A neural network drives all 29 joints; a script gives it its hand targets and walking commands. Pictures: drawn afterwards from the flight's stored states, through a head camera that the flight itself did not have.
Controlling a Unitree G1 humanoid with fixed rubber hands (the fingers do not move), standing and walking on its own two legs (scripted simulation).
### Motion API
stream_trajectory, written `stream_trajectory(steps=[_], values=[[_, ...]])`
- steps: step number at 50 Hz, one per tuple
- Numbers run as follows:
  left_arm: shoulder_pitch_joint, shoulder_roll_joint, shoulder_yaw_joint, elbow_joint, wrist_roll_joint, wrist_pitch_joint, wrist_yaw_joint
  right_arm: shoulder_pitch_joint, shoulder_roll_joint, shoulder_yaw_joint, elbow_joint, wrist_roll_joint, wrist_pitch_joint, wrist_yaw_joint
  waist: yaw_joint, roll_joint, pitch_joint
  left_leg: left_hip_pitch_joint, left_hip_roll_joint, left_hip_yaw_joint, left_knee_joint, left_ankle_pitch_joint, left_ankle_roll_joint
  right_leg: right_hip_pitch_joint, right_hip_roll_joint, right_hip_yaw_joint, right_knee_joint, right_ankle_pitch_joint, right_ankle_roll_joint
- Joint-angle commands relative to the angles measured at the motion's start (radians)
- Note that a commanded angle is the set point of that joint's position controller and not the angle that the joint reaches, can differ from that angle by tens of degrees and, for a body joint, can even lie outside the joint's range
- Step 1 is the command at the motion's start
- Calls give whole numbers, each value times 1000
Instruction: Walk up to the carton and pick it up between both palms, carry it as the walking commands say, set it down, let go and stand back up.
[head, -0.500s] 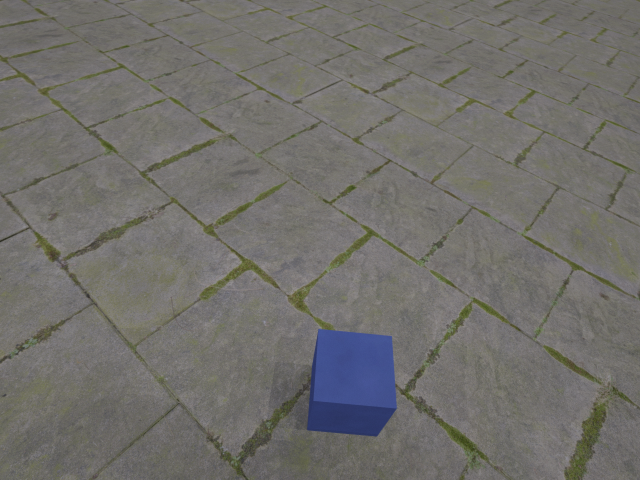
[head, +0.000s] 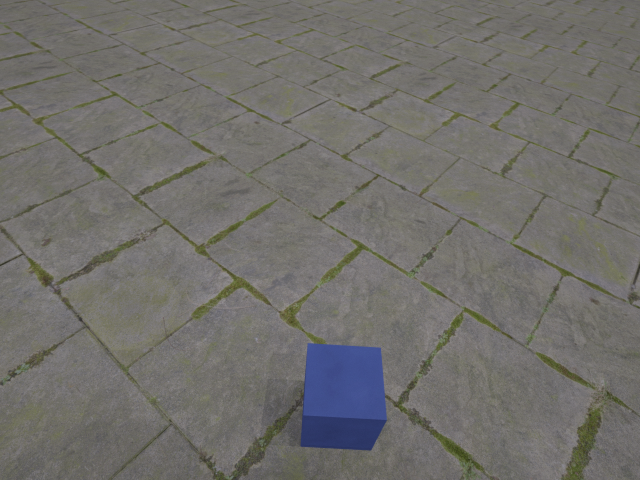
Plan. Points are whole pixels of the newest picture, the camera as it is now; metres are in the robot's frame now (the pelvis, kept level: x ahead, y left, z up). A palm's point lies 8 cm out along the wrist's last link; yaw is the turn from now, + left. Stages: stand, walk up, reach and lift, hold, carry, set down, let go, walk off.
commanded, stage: walk up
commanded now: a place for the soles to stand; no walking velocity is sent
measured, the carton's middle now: (340, 397) +0.51 -0.08 -0.64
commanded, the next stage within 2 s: stand in 1.68 s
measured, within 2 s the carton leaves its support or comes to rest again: neither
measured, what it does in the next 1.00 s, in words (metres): steps on the spot: right foot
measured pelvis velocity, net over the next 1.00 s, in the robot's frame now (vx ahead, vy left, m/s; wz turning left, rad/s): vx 0.06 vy -0.06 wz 0.01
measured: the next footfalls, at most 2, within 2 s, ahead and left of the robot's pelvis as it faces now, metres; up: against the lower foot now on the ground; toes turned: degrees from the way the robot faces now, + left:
right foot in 0.46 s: +0.10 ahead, -0.19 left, +0.00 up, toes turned +2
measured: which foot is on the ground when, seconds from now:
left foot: down 0.00-1.00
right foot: down 0.00-0.26, up 0.28-0.44, down 0.46-1.00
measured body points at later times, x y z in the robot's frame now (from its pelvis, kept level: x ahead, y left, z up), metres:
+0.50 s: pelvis +0.01 -0.05 -0.01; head +0.03 -0.03 +0.44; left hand +0.11 +0.29 -0.13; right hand +0.06 -0.39 -0.11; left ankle +0.04 +0.12 -0.73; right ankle +0.06 -0.19 -0.73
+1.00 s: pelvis +0.06 -0.06 +0.01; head +0.07 -0.06 +0.46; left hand +0.18 +0.24 -0.11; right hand +0.16 -0.36 -0.11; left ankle +0.04 +0.06 -0.73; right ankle +0.06 -0.19 -0.73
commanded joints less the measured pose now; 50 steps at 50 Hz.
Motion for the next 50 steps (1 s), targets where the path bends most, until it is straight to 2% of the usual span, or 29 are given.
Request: stream_trajectory(steps=[1, 3, 6, 10, 11, 13, 15, 16, 18, 21, 22, 23, 24, 25, 26, 30, 31, 32, 34, 35, 36, 37, 39, 40, 41, 45, 46, 49, 50], values=[[-77, 211, 44, -57, -3, -24, 11, -49, -222, -39, -49, 3, -28, -12, 10, 54, -60, 34, 82, -116, -150, -26, 55, 20, -96, 148, -161, 9, -68], [-75, 224, 43, -39, -1, -23, 13, -51, -222, -42, -40, 6, -26, -14, 2, 7, -71, 54, 93, -117, -162, -4, 49, 19, -90, 133, -172, 6, -62], [-68, 212, 42, -23, -5, -20, 10, -68, -231, -41, -33, 5, -21, -13, 10, 52, -78, 66, 87, -107, -170, 0, 47, 42, -95, 146, -193, 13, -66], [-63, 209, 37, 5, -8, -20, 12, -80, -231, -40, -14, 5, -21, -14, 7, 36, -88, 89, 103, -105, -178, 57, 47, 53, -96, 133, -201, 90, -53], [-49, 258, 73, -48, 30, -4, -8, 28, -296, -70, -10, 2, -29, -32, -10, -1, -94, 128, 130, -137, -197, -95, 74, -9, -53, 108, -111, -21, -72], [-75, 218, 63, -64, 33, 20, -19, 64, -338, -97, 0, -7, -33, -51, -30, 96, -35, 196, 281, -312, -305, -222, 162, -193, -6, 26, 81, -153, -32], [-64, 226, 84, -99, 42, 31, -26, 53, -368, -126, -34, -14, -39, -59, -28, 125, -19, 184, 410, -414, -327, -125, 268, -285, -40, 108, 300, -240, -23], [-39, 221, 82, -102, 39, 31, -30, 30, -351, -119, -55, -17, -49, -64, -13, 127, -21, 162, 412, -384, -303, -40, 269, -272, -71, 126, 314, -235, -26], [-6, 208, 87, -112, 39, 23, -38, 2, -331, -115, -69, -15, -45, -64, 4, 148, -18, 120, 352, -250, -224, 101, 224, -208, -86, 127, 214, -211, -25], [82, 191, 102, -86, 33, 20, -44, -59, -306, -99, -100, -18, -30, -48, 59, 211, -48, -51, 220, -84, -124, -29, 136, 59, -13, 19, 18, -72, -39], [108, 211, 107, -78, 36, 12, -39, -38, -260, -82, -103, -12, -19, -42, 70, 91, -68, -114, 150, -24, -13, -101, 90, 150, 7, 29, -51, -64, -44], [97, 279, 119, -87, 44, 5, -31, 6, -219, -71, -106, -4, -9, -38, 61, -184, -48, -186, 39, 73, 146, -244, 33, 102, -114, 254, -245, -212, -90], [39, 316, 111, -130, 43, -1, -18, -27, -204, -67, -120, 5, 3, -37, 61, -221, -26, -185, -22, 36, 269, -322, 0, -18, -248, 466, -387, -359, -162], [-26, 310, 107, -125, 32, 0, -8, -15, -218, -72, -112, 11, 8, -30, 33, -136, 7, -118, 22, -27, 331, -286, -7, -117, -252, 430, -392, -492, -194], [-54, 315, 109, -128, 31, 0, -6, 14, -239, -77, -96, 4, 7, -20, 21, -96, 17, -91, 14, -27, 337, -274, 3, -135, -234, 398, -380, -493, -194], [-66, 276, 82, -125, 24, 0, 15, 99, -199, -67, -33, -4, -7, -15, -14, -119, -43, 38, -13, -15, 31, -166, 16, -71, -175, 225, -217, -303, -135], [-56, 259, 76, -116, 13, -5, 17, 91, -207, -61, -18, -7, -11, -18, -7, -72, -45, 63, -11, -45, -48, -92, 29, -64, -178, 232, -180, -212, -119], [-55, 226, 58, -117, 6, -11, 17, 90, -232, -64, -22, -18, -16, -22, -24, -5, -72, 124, 52, -146, -133, -87, 51, -109, -176, 215, -126, -149, -88], [-36, 183, 41, -88, -16, -17, 17, -53, -269, -55, -67, -12, -23, -20, 34, 178, -13, 39, 175, -340, -269, -143, 114, -85, -37, 72, -17, -92, -24], [-14, 203, 54, -61, -18, -24, 23, -78, -281, -50, -67, -6, -21, -14, 53, 130, 13, -40, 177, -306, -231, -77, 125, 18, -35, 62, -70, -57, -24], [2, 197, 47, -37, -15, -38, 26, -105, -246, -38, -58, -4, -20, -9, 65, 151, -29, -44, 146, -224, -186, 18, 94, 105, -66, 80, -131, 10, -34], [-24, 227, 45, -37, -4, -52, 27, -60, -223, -31, -39, 3, -20, -6, 46, 73, -54, -18, 99, -162, -147, 166, 60, 162, -99, 115, -148, 140, -44], [-58, 239, 43, -19, -12, -57, 33, -13, -222, -34, -13, 13, -17, -10, 8, 109, -85, 76, 75, -115, -143, 264, 34, 150, -118, 119, -129, 284, -53], [-51, 224, 41, -15, -14, -58, 34, -30, -222, -33, -16, 19, -18, -12, 18, 97, -115, 107, 80, -120, -121, 306, 38, 171, -119, 93, -133, 348, -50], [-54, 226, 38, 1, -12, -59, 37, -34, -222, -37, -6, 16, -15, -11, 8, 121, -122, 130, 82, -106, -122, 328, 39, 160, -120, 83, -143, 351, -48], [-98, 194, 26, 24, -9, -58, 44, -53, -199, -37, 0, 20, -1, -11, 2, 19, -137, 148, 77, -109, -131, 321, 41, 206, -115, 69, -180, 382, -41], [-98, 192, 25, 23, -12, -58, 46, -71, -188, -32, 6, 20, 1, -11, 5, 56, -126, 150, 83, -113, -143, 316, 35, 195, -122, 72, -179, 386, -42], [-123, 196, 27, 41, -6, -56, 49, -89, -181, -28, 22, 18, 5, -8, 4, -8, -105, 148, 91, -117, -177, 327, 35, 195, -118, 55, -209, 363, -30], [-133, 194, 23, 40, -6, -56, 46, -98, -190, -33, 24, 14, 7, -10, 3, 22, -104, 148, 87, -112, -181, 304, 36, 193, -116, 63, -211, 334, -32]])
